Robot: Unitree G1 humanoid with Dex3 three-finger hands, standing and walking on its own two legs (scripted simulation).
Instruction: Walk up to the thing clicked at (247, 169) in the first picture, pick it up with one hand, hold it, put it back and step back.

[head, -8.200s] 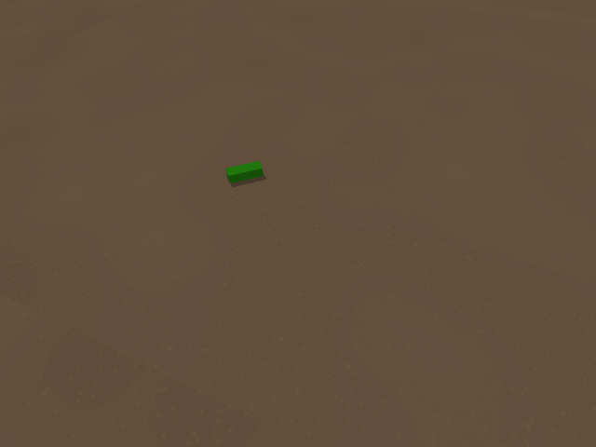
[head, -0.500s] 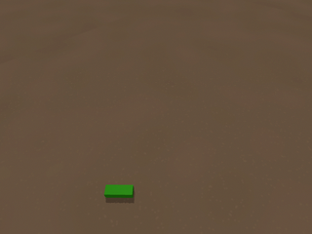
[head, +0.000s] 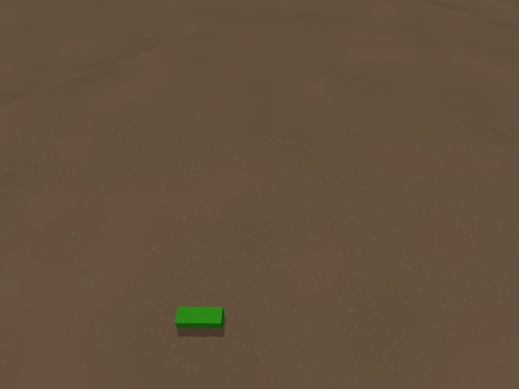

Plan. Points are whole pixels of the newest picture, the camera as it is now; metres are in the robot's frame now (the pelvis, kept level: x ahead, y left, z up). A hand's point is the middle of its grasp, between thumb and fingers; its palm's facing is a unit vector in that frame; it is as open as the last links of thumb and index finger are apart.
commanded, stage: stand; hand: left
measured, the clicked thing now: (199, 317) +0.52 +0.25 -0.76
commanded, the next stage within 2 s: walk up in 0.36 s
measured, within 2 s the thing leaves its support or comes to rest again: neither
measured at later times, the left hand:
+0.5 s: hand out of the picture +0.08 +0.25 -0.16, palm faces -0.04 -0.93 -0.35, open 7.3 cm
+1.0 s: hand (152, 382) +0.18 +0.21 -0.17, palm faces +0.02 -0.93 -0.36, open 7.3 cm
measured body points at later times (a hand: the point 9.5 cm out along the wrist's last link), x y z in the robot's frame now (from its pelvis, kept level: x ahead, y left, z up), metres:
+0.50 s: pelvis +0.02 -0.01 -0.01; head +0.02 -0.01 +0.44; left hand +0.08 +0.30 -0.13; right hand +0.08 -0.32 -0.13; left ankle +0.01 +0.11 -0.75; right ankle -0.01 -0.13 -0.73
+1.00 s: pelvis +0.10 -0.05 -0.02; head +0.13 -0.05 +0.43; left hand +0.18 +0.26 -0.14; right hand +0.16 -0.36 -0.15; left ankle +0.11 +0.09 -0.75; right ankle +0.09 -0.17 -0.75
